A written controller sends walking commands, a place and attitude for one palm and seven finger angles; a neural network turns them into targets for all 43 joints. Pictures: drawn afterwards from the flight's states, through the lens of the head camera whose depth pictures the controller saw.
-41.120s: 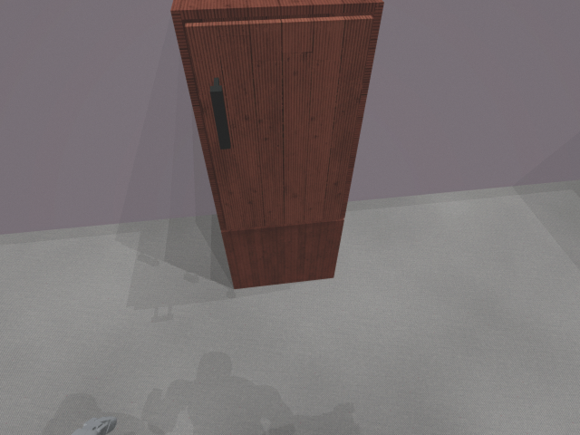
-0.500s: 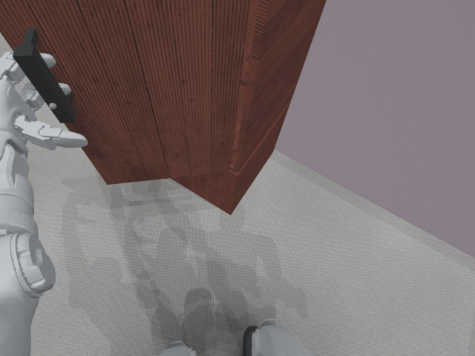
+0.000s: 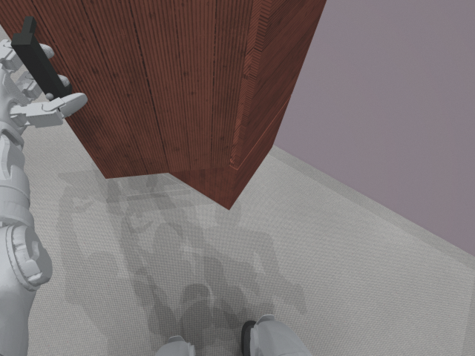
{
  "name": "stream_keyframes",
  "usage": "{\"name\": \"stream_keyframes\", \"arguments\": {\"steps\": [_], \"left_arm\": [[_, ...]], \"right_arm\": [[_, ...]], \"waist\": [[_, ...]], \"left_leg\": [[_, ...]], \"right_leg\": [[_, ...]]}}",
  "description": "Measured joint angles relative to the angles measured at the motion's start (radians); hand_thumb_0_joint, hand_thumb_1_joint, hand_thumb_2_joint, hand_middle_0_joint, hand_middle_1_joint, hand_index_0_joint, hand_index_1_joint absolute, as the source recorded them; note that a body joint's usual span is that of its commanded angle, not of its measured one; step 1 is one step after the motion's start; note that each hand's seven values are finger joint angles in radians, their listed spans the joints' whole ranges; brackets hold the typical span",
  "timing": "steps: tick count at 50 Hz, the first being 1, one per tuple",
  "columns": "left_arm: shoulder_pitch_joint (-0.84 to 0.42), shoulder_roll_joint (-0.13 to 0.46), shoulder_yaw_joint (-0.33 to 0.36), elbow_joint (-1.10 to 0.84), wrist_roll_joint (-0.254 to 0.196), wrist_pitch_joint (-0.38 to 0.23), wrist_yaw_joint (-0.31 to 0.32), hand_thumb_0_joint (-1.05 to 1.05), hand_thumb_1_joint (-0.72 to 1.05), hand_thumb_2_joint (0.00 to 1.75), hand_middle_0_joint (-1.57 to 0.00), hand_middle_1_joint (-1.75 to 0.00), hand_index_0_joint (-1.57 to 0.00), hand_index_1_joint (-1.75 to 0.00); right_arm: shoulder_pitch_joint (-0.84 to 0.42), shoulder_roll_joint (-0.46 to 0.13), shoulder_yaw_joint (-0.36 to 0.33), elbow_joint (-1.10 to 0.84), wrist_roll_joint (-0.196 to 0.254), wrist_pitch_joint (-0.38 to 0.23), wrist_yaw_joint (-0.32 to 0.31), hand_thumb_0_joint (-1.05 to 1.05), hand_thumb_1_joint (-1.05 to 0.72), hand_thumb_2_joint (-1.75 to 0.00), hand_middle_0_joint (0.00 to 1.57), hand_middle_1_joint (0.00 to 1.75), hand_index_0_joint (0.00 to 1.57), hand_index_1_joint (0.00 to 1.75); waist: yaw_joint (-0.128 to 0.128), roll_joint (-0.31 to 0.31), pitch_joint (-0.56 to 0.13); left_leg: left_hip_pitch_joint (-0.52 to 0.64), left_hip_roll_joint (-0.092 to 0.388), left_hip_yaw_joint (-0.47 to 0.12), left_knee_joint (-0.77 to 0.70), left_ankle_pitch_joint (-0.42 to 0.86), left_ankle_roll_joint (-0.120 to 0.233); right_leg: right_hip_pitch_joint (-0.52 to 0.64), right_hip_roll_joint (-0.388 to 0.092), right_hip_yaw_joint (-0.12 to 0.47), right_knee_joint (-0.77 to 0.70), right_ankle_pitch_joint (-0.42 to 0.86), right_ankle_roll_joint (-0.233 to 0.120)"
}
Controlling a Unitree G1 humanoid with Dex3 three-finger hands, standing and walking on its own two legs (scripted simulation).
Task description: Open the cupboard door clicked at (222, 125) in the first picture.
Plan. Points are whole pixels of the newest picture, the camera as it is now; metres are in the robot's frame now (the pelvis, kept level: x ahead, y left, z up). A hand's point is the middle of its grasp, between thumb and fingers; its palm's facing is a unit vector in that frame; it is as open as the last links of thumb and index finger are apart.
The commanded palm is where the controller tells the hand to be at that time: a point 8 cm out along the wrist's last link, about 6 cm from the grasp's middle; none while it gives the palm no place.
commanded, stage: close the thumb around the handle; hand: left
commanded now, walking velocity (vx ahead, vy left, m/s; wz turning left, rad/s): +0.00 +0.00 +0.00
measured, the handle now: (49, 69) +0.56 +0.26 +0.10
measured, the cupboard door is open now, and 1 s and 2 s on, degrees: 41 54 87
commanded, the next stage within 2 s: pull the door open along its arc in 0.32 s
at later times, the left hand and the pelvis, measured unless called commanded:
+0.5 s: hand (61, 96) +0.51 +0.23 +0.09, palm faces +0.07 -1.00 +0.00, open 5.9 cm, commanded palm +0.47 +0.28 +0.09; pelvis +0.00 +0.00 +0.00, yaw -1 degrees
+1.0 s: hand (75, 129) +0.44 +0.20 +0.09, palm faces +0.34 -0.94 +0.08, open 6.1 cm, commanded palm +0.40 +0.25 +0.09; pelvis +0.01 -0.01 +0.01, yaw +1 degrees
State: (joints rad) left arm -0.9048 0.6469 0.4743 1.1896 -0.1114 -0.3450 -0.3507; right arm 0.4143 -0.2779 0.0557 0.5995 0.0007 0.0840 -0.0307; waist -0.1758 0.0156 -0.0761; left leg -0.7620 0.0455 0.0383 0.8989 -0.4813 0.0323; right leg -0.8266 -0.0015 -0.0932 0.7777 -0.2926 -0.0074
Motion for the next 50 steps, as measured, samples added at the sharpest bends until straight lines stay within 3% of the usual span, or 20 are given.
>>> {"name": "stream_keyframes", "arguments": {"steps": [4,10,14,23,30,40,43,45,50], "left_arm": [[0.0,-0.005,0.001,0.01,-0.012,-0.003,-0.008,-0.01,0.31,0.65,-0.36,-1.29,-0.35,-1.29],[0.002,-0.01,-0.009,-0.003,0.01,0.002,0.003,0.0,0.59,0.78,-0.36,-1.32,-0.38,-1.32],[0.008,-0.03,0.002,-0.001,-0.004,-0.004,-0.001,0.0,0.64,0.81,-0.34,-1.32,-0.36,-1.33],[0.029,-0.035,0.015,-0.017,0.01,-0.003,0.027,0.0,0.68,0.84,-0.34,-1.34,-0.35,-1.34],[0.088,-0.066,0.002,-0.077,-0.016,0.001,0.043,0.0,0.7,0.82,-0.33,-1.34,-0.33,-1.35],[0.38,-0.212,-0.057,-0.387,-0.1,0.025,0.06,0.0,0.7,0.75,-0.32,-1.33,-0.3,-1.33],[0.431,-0.26,-0.09,-0.444,-0.102,0.028,0.074,0.0,0.69,0.74,-0.32,-1.33,-0.31,-1.33],[0.416,-0.301,-0.108,-0.455,-0.089,0.043,0.139,0.0,0.69,0.75,-0.33,-1.32,-0.31,-1.32],[0.318,-0.418,-0.108,-0.427,-0.02,0.053,0.435,0.0,0.66,0.78,-0.35,-1.32,-0.35,-1.32]], "right_arm": [[0.006,0.003,0.003,0.008,0.001,0.005,0.004,0.0,-0.91,-0.9,0.2,0.3,0.2,0.3],[0.012,0.004,0.0,0.005,-0.003,0.003,0.004,0.0,-0.91,-0.9,0.2,0.3,0.2,0.3],[0.011,0.004,0.0,0.009,-0.002,0.007,0.007,0.0,-0.91,-0.9,0.2,0.3,0.2,0.3],[-0.001,0.004,-0.004,-0.01,-0.001,0.009,0.01,0.0,-0.91,-0.9,0.2,0.3,0.2,0.3],[0.002,0.004,-0.012,-0.011,0.002,0.011,0.017,0.0,-0.91,-0.9,0.2,0.3,0.2,0.3],[-0.002,0.013,-0.039,-0.037,0.023,0.007,0.035,0.01,-0.91,-0.9,0.2,0.3,0.2,0.3],[-0.027,0.017,-0.038,-0.037,0.027,-0.006,0.032,0.01,-0.91,-0.9,0.2,0.3,0.2,0.3],[-0.05,0.023,-0.04,-0.029,0.021,-0.02,0.026,0.01,-0.91,-0.9,0.2,0.3,0.2,0.3],[-0.121,0.039,-0.041,0.003,-0.014,-0.063,0.033,0.01,-0.91,-0.9,0.2,0.3,0.2,0.3]], "waist": [[0.003,0.001,-0.005],[-0.001,0.005,-0.003],[0.001,0.004,-0.007],[-0.005,0.006,-0.008],[0.01,0.009,-0.015],[0.06,0.019,-0.046],[0.078,0.019,-0.043],[0.094,0.016,-0.038],[0.11,0.005,-0.032]], "left_leg": [[0.003,0.001,0.002,-0.001,-0.003,0.001],[-0.002,-0.001,0.001,0.002,-0.004,0.002],[0.005,0.001,0.004,0.0,-0.007,0.003],[0.015,0.005,0.009,-0.004,-0.007,0.0],[0.035,0.007,0.016,-0.02,-0.005,-0.002],[0.137,0.002,0.034,-0.093,0.007,-0.003],[0.169,-0.004,0.027,-0.107,0.011,-0.003],[0.176,-0.008,0.02,-0.105,0.013,-0.005],[0.15,-0.022,-0.002,-0.083,0.023,-0.01]], "right_leg": [[0.002,0.001,0.003,-0.001,-0.001,0.002],[-0.001,0.0,0.001,0.0,-0.003,0.003],[0.003,0.002,0.005,0.0,-0.004,0.004],[0.008,0.006,0.01,-0.001,-0.004,0.001],[0.022,0.01,0.017,-0.011,-0.003,0.0],[0.108,0.012,0.036,-0.058,-0.001,0.001],[0.14,0.006,0.031,-0.065,-0.003,0.002],[0.151,0.001,0.023,-0.062,-0.005,0.001],[0.131,-0.016,0.004,-0.033,-0.01,-0.004]]}}
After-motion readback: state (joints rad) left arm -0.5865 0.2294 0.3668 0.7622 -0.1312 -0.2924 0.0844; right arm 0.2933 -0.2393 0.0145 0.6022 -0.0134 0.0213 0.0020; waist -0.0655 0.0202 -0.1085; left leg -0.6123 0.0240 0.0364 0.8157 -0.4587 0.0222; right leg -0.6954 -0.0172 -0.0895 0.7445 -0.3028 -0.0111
